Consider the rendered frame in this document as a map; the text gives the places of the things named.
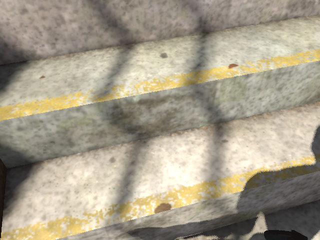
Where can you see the robot right hand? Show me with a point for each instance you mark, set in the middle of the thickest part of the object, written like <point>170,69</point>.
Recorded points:
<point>283,235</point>

